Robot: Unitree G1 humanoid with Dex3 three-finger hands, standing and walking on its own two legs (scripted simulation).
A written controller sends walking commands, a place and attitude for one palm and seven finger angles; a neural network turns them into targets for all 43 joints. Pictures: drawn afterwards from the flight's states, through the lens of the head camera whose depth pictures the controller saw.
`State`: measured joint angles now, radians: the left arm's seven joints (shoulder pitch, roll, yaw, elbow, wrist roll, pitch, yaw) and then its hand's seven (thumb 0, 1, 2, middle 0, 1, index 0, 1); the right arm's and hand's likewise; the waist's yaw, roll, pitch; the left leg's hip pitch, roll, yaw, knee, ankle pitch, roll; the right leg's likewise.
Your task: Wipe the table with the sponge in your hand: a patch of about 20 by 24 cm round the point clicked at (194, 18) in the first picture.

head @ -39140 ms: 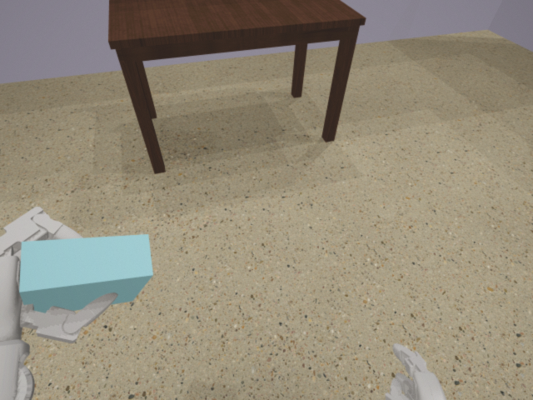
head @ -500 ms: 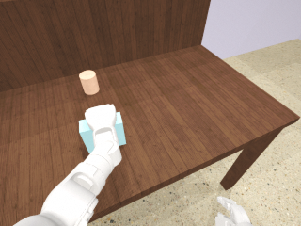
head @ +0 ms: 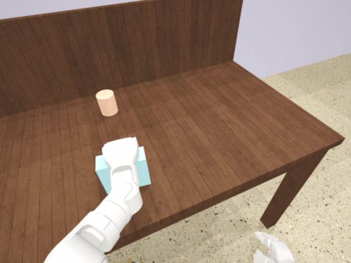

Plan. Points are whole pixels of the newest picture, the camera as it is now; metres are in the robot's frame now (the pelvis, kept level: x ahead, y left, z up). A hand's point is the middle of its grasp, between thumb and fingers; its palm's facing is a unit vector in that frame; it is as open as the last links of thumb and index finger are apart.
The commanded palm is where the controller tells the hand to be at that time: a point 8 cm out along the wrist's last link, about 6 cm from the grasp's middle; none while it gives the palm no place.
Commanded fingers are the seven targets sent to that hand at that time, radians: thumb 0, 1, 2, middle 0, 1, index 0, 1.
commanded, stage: wipe back along the third lane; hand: left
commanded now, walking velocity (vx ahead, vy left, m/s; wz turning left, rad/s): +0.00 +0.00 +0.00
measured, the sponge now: (126, 174) +0.35 +0.18 -0.01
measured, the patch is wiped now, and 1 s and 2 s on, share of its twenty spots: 0.95 0.95 1.00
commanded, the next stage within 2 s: slide back across to the middle lane in 0.38 s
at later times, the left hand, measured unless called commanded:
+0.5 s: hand (130, 176) +0.32 +0.15 +0.03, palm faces -0.02 -0.05 -1.00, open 9.2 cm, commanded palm +0.28 +0.13 +0.07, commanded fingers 0.00 0.10 1.30 -1.20 -1.60 -1.20 -1.60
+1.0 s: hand (120, 185) +0.29 +0.17 +0.04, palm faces +0.00 -0.14 -0.99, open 9.2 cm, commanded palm +0.24 +0.17 +0.09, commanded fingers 0.00 0.10 1.30 -1.20 -1.60 -1.20 -1.60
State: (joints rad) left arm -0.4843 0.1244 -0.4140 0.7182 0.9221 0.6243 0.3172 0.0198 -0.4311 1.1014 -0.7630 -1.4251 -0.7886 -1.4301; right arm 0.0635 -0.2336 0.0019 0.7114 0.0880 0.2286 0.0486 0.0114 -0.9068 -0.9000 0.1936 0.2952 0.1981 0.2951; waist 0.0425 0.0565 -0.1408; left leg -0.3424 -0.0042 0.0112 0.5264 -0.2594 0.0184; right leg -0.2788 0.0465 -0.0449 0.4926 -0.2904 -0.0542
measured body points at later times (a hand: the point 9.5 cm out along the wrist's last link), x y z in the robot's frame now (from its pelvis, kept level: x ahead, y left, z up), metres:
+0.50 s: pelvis +0.00 -0.02 +0.00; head -0.03 -0.05 +0.45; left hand +0.32 +0.15 +0.08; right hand +0.22 -0.23 -0.09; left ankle +0.00 +0.11 -0.74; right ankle -0.03 -0.09 -0.74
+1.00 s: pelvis +0.00 -0.02 +0.00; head -0.04 -0.05 +0.45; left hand +0.28 +0.17 +0.09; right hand +0.24 -0.23 -0.07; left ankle +0.00 +0.11 -0.74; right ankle -0.03 -0.09 -0.74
